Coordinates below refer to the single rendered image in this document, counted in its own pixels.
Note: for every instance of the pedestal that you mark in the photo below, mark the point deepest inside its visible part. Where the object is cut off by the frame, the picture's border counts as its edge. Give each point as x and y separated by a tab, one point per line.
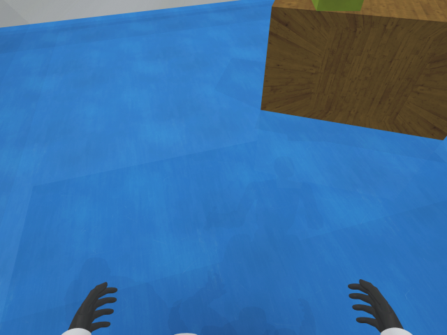
383	67

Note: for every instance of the robot right hand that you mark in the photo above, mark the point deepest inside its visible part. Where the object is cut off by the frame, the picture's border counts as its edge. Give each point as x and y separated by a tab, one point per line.
380	308

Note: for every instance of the robot left hand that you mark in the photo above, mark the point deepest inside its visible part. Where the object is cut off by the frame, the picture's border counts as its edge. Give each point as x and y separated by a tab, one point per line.
86	314

